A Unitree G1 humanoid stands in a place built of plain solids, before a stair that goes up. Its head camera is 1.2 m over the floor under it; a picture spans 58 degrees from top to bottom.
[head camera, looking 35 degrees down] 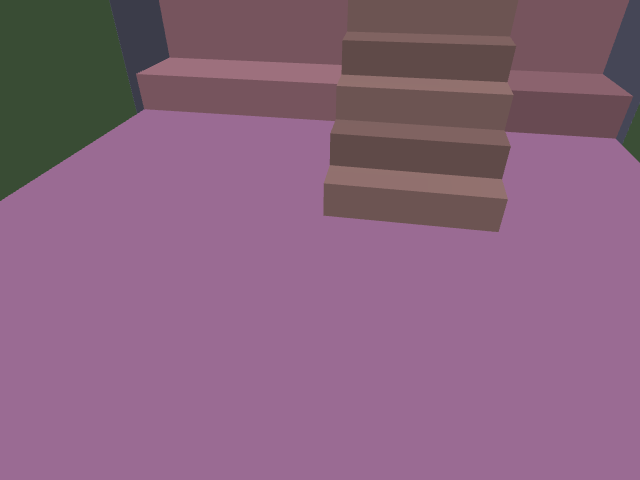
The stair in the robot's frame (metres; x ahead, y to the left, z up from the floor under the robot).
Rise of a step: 0.19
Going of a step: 0.19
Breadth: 0.88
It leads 10 degrees to the right of straight ahead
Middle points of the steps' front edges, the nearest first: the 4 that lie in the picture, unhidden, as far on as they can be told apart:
1.86 -0.45 0.19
2.05 -0.49 0.38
2.23 -0.52 0.56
2.42 -0.55 0.75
